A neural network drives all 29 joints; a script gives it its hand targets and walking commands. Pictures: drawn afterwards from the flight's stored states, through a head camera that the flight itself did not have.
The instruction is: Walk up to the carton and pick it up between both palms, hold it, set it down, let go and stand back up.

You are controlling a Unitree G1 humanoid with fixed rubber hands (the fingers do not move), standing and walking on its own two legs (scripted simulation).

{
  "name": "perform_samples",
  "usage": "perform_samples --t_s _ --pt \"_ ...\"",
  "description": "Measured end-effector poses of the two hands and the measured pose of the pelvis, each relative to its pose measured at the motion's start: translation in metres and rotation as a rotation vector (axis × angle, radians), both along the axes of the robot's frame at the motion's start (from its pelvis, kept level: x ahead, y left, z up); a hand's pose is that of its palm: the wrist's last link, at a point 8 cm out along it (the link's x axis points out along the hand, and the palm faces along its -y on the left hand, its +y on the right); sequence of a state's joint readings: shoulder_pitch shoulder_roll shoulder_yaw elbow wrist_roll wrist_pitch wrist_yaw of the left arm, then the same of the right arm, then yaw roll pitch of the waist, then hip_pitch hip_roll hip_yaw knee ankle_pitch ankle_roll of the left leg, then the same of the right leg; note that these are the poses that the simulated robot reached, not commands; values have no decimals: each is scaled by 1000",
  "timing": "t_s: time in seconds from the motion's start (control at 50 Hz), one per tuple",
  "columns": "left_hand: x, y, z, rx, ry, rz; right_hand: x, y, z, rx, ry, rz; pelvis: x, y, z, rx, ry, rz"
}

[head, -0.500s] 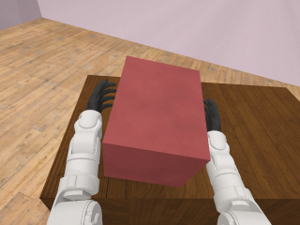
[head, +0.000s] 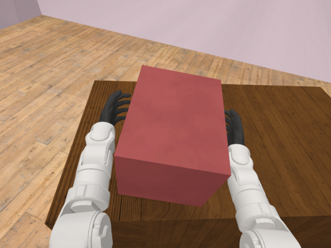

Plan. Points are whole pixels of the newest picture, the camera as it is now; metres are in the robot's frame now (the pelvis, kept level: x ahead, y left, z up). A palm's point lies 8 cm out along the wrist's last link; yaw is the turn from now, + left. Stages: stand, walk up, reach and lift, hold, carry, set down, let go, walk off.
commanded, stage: set down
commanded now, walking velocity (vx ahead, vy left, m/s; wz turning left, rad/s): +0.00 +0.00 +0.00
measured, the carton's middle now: (171, 135) +0.40 -0.01 +0.06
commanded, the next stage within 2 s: none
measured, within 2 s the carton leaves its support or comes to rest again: rests again in 1.62 s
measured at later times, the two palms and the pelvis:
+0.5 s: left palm (112, 123) +0.41 +0.15 +0.09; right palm (231, 149) +0.36 -0.16 +0.07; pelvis +0.00 +0.01 +0.00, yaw -1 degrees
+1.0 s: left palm (112, 127) +0.43 +0.16 +0.06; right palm (223, 157) +0.36 -0.15 +0.03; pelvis -0.01 +0.01 +0.00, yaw -1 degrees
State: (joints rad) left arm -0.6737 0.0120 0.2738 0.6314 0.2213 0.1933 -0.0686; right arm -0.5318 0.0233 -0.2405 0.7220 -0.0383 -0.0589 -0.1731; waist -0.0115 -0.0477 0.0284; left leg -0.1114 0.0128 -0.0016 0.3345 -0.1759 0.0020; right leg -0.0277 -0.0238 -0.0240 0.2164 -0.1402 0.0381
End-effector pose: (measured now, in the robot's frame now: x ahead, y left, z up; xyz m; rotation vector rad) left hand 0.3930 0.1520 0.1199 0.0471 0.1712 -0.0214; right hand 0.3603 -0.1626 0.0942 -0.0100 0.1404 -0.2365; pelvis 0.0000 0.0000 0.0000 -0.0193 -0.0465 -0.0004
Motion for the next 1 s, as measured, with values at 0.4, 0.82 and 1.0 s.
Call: perform_samples --t_s 0.4,0.82,1.0 --pt "16 0 -20 10 42 -60 -2 2 -20 -24 43 -48 -2 5 1 -1 67 -13" --pt "28 3 -47 34 87 -99 -2 8 -53 -10 89 -79 -6 7 -1 -5 170 -19" --pt "35 3 -59 44 95 -120 -2 9 -66 -7 100 -96 -6 6 -3 -10 220 -18"
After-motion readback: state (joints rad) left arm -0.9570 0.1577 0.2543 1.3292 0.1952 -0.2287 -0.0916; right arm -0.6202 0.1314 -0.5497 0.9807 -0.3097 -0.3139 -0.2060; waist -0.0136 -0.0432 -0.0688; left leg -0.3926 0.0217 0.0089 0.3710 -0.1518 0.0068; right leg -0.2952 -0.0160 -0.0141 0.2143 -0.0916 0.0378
